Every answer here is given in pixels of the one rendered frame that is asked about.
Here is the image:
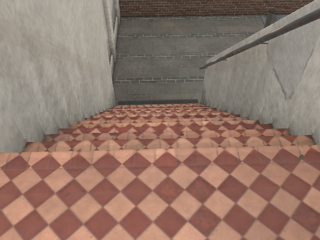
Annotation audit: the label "stairs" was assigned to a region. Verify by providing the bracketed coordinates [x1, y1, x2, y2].
[23, 103, 316, 152]

